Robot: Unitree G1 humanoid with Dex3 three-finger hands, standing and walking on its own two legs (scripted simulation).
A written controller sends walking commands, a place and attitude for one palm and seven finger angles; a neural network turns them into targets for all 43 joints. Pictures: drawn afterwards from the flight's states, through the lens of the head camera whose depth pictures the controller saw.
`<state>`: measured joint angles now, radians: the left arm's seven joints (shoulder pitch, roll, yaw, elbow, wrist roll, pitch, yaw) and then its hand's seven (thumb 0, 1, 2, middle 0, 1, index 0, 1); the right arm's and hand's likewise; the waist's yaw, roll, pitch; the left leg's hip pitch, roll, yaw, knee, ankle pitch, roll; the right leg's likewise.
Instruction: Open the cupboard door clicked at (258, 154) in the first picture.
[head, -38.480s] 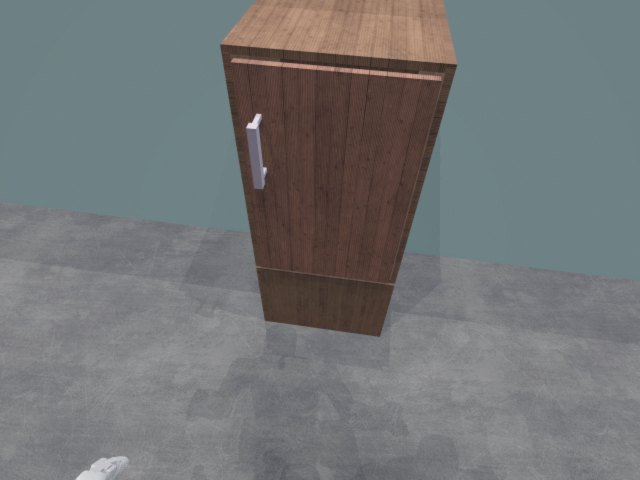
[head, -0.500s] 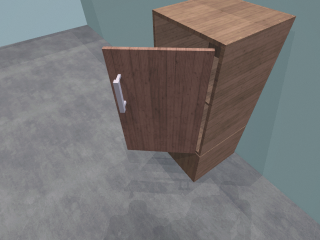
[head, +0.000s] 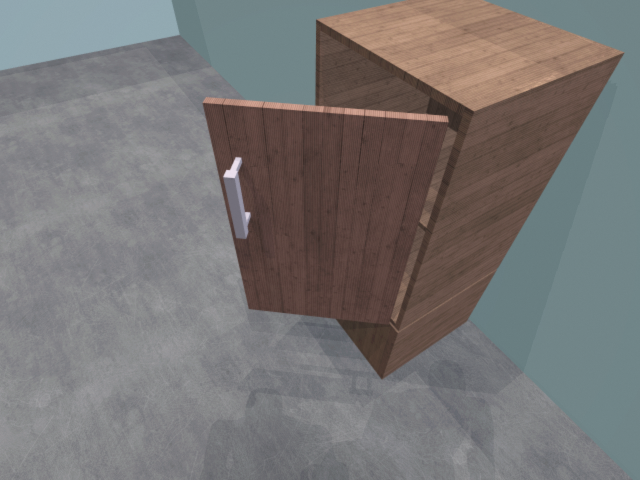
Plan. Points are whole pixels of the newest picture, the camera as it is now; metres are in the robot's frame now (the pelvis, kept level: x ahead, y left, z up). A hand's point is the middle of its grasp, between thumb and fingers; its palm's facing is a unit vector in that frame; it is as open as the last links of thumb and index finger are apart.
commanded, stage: come to a stop and stand still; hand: left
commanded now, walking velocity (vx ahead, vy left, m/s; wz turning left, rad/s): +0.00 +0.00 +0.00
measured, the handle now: (239, 199) +0.56 +0.19 +0.00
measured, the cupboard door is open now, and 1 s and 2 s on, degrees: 50 50 50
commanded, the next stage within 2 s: look again from close up in 1.08 s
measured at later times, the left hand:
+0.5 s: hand out of the picture +0.12 +0.19 -0.16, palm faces +0.00 -0.96 -0.29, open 7.4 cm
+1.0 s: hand out of the picture +0.02 +0.18 -0.17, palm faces +0.01 -0.98 -0.18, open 7.3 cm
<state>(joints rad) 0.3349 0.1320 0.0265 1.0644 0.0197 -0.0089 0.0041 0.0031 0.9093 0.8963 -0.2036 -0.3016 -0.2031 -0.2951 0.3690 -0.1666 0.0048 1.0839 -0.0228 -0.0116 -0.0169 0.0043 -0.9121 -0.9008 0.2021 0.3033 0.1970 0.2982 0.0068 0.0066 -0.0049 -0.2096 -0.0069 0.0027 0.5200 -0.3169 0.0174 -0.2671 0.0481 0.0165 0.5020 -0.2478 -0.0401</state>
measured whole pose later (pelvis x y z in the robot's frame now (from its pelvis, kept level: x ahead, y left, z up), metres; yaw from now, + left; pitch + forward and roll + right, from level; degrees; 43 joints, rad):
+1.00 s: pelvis +0.02 +0.00 +0.01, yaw -1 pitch +0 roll +0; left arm 0.30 0.17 0.00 1.08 0.01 0.00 0.02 0.00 0.91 0.90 -0.20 -0.30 -0.20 -0.29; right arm 0.25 -0.16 0.01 1.09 -0.01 -0.01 -0.03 0.00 -0.93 -0.90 0.20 0.30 0.20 0.30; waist 0.01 -0.01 0.03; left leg -0.19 0.01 0.03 0.39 -0.20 0.00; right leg -0.18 0.03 -0.02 0.40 -0.21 -0.03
